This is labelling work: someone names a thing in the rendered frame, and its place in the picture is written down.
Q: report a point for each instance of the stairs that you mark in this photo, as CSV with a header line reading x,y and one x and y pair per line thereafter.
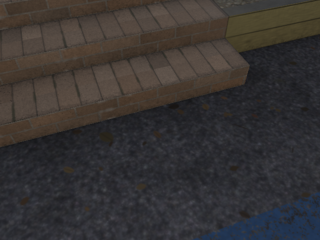
x,y
65,64

